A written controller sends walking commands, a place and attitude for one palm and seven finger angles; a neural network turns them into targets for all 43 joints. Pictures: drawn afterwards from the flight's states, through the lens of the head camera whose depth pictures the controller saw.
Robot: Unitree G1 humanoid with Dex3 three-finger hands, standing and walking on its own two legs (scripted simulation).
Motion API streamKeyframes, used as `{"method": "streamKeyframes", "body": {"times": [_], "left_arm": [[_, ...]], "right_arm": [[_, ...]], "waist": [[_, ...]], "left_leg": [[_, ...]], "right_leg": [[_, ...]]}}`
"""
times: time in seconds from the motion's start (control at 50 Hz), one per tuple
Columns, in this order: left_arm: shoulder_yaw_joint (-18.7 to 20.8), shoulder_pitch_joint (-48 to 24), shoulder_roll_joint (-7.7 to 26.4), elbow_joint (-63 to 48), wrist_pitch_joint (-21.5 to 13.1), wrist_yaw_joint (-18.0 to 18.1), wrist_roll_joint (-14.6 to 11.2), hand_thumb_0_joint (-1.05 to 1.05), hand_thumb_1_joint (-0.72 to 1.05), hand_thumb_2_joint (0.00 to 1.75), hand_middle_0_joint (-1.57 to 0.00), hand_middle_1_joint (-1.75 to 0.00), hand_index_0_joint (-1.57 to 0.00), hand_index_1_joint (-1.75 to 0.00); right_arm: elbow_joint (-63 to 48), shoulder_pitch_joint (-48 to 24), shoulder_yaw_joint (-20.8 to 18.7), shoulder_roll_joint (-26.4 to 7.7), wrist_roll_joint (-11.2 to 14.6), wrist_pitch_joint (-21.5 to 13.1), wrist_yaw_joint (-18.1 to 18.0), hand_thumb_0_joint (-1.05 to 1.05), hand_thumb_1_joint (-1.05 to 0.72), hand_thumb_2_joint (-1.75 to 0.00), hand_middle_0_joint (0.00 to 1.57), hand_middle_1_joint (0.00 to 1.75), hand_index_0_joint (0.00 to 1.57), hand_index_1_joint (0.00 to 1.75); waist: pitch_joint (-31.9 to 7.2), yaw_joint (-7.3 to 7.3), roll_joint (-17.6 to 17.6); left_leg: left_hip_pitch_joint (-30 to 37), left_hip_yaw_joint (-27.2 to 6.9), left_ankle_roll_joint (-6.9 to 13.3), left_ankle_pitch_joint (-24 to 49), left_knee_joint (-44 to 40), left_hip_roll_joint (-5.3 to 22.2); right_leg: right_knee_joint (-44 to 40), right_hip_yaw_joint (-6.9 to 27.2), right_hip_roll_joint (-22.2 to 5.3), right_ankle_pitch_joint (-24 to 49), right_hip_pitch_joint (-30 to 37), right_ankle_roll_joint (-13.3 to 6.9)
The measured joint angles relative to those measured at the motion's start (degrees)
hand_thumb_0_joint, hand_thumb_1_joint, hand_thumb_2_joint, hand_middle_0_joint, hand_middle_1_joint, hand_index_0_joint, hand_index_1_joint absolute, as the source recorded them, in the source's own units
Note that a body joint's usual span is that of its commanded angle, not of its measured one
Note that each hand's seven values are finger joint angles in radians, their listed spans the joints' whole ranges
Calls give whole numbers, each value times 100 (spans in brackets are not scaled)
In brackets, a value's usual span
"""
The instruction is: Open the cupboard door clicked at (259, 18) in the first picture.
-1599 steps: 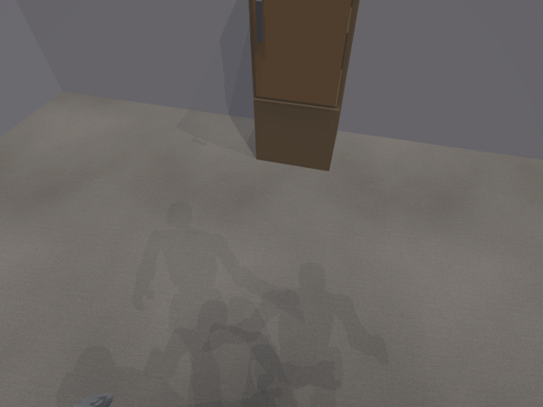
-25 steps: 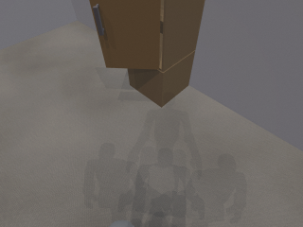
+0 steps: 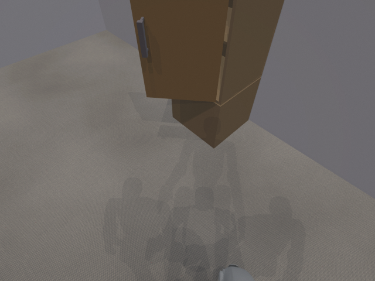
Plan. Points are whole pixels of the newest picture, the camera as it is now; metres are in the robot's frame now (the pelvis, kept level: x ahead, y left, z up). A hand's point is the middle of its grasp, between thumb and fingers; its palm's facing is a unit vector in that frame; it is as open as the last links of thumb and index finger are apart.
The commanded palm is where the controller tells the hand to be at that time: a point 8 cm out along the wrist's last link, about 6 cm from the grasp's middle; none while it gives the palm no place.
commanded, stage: take the last steps up to it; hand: left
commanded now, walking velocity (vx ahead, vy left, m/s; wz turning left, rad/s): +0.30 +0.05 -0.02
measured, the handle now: (143, 37) +1.02 +0.24 +0.00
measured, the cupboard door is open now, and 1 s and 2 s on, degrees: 40 40 40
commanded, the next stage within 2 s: come to a stop and stand still in 0.92 s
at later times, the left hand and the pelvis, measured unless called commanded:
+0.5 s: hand (128, 260) +0.19 +0.16 -0.16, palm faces +0.08 -0.97 -0.22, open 7.2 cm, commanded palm none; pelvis +0.19 -0.02 +0.01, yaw +1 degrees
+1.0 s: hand (120, 176) +0.43 +0.24 -0.17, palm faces +0.01 -0.98 -0.20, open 7.3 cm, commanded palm none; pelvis +0.36 +0.06 +0.00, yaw -2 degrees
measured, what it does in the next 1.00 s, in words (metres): walks ahead: right foot, then left foot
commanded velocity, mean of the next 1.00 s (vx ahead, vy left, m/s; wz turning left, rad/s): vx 0.25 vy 0.05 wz -0.02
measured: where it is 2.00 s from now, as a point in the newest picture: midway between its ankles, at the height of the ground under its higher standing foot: (180, 247)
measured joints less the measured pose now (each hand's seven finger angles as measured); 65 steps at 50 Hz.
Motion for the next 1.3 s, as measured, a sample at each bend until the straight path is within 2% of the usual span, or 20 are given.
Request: {"method": "streamKeyframes", "body": {"times": [0.1,0.16,0.2,0.24,0.3,0.34,0.44,0.54,0.62,0.66,0.68,0.72,0.76,0.82,0.92,1.04,1.08,1.12,1.2,1.3], "left_arm": [[-34,-395,-136,-184,-4,-27,-14,0,91,90,-19,-30,-19,-30],[-52,-537,-188,-316,-111,-44,-9,0,91,90,-19,-30,-20,-30],[-48,-606,-243,-367,-291,-23,-13,0,91,90,-20,-30,-20,-30],[-62,-537,-280,-377,-372,18,-54,0,91,90,-20,-30,-20,-30],[-25,-245,-353,-267,-416,122,-105,-1,92,90,-20,-30,-20,-30],[127,-76,-260,-251,-513,226,-137,-3,95,90,-20,-30,-20,-30],[61,365,-60,89,-516,154,-53,-4,96,90,-20,-30,-20,-30],[-55,818,-135,449,-461,95,-20,-2,94,90,-20,-30,-20,-30],[-76,1133,-187,663,-370,83,0,-1,92,90,-20,-30,-20,-30],[-70,1316,-212,736,-318,75,-10,0,92,90,-20,-30,-20,-30],[-67,1352,-225,768,-271,65,-26,0,91,90,-20,-30,-20,-30],[-68,1247,-203,791,-161,74,-38,0,91,90,-20,-30,-20,-30],[-52,1090,-181,751,-108,83,-37,0,91,90,-20,-30,-20,-30],[-5,787,-144,565,-91,72,-5,1,91,90,-20,-30,-20,-30],[48,306,-72,217,-71,117,23,1,92,90,-20,-30,-20,-30],[23,-156,66,-8,-51,91,-1,1,93,90,-19,-30,-19,-30],[-16,-265,57,-49,-56,99,-7,1,93,90,-19,-30,-19,-30],[-66,-323,48,-83,-104,120,-19,0,92,90,-19,-30,-19,-30],[-210,-411,-144,-1,-199,209,-77,0,92,90,-19,-30,-20,-30],[-199,-481,-294,24,-111,299,-75,0,92,90,-20,-30,-20,-30]], "right_arm": [[259,337,10,37,-37,6,-11,1,-91,-90,20,30,20,30],[407,517,9,33,-22,26,-11,1,-91,-90,20,30,20,30],[512,458,-15,31,45,91,11,1,-91,-90,20,30,20,30],[517,307,-62,11,70,176,34,1,-91,-90,20,30,20,30],[366,-38,-137,-90,37,250,47,1,-91,-90,20,30,20,30],[204,-269,-175,-121,10,253,62,1,-91,-90,20,30,20,30],[-134,-850,-250,-235,-11,247,123,1,-91,-90,19,30,20,30],[-324,-1346,-256,-368,2,242,214,1,-92,-90,19,29,20,30],[-444,-1614,-217,-374,8,186,257,1,-92,-90,19,29,20,30],[-528,-1676,-173,-378,-10,84,252,1,-91,-90,19,30,20,30],[-573,-1703,-173,-376,-39,8,226,1,-91,-90,19,30,20,30],[-639,-1707,-145,-307,-53,-67,147,1,-91,-90,20,30,20,30],[-645,-1580,-102,-237,-43,-70,80,1,-91,-90,20,30,20,30],[-557,-1277,-107,-137,1,-92,-32,0,-92,-90,20,30,20,30],[-323,-740,-125,-246,-7,-78,-79,-1,-95,-90,20,30,20,30],[35,-168,-50,-179,-43,28,-45,0,-93,-90,20,30,20,30],[144,-33,-20,-135,-51,71,-52,0,-92,-90,20,30,20,30],[254,96,20,-64,-28,118,-72,1,-92,-90,20,30,20,30],[379,-16,18,-36,89,327,-64,1,-91,-90,20,30,20,30],[234,-384,-55,50,153,499,-76,1,-91,-90,20,30,20,30]], "waist": [[86,-200,86],[132,-262,175],[257,-243,265],[308,-212,245],[238,-173,259],[146,-133,232],[-24,-30,185],[-29,158,153],[32,320,40],[39,355,-1],[62,325,-8],[191,317,-107],[203,316,-128],[173,267,-120],[41,128,-73],[7,-70,14],[23,-142,57],[21,-182,48],[93,-313,298],[191,-249,134]], "left_leg": [[346,65,-99,-413,82,-8],[349,72,-213,-923,652,124],[-215,-71,-213,-1265,2243,302],[-1031,-349,-208,-1190,4105,298],[-2003,-516,-274,-467,5008,516],[-2460,-578,-366,-146,4781,695],[-2994,-565,-553,363,3727,937],[-2909,-409,-577,522,2682,878],[-2494,-227,-468,381,1917,676],[-2078,-102,-371,484,1370,573],[-2065,-67,-261,711,1410,547],[-2067,44,-55,430,1791,466],[-1881,141,35,213,1730,421],[-1474,234,42,278,1239,323],[-911,317,101,374,542,194],[-510,333,17,140,396,174],[-465,334,-38,-34,542,202],[-490,334,-122,-298,857,219],[-813,2,-394,-986,1705,431],[-1384,-377,-558,-1380,2527,450]], "right_leg": [[-1023,-82,107,18,299,-126],[-1661,-191,290,66,785,-294],[-1484,-295,378,-76,891,-457],[-1542,-358,389,-240,1123,-505],[-2165,-418,469,-117,1592,-439],[-2605,-457,512,-5,1863,-454],[-3276,-467,527,53,2420,-383],[-3441,-449,446,-186,2868,-194],[-3244,-442,290,-587,3135,29],[-2733,-388,182,-968,3074,130],[-2130,-360,107,-1191,2857,77],[-427,2,65,-1536,2166,-94],[880,193,108,-1363,1451,-174],[1426,231,71,-868,699,-147],[760,192,16,-305,137,-53],[-725,93,63,-156,473,-82],[-1210,55,131,-126,753,-102],[-1914,43,188,449,1184,-111],[-2025,-123,363,-74,1398,-196],[-2292,-197,320,43,1550,-195]]}}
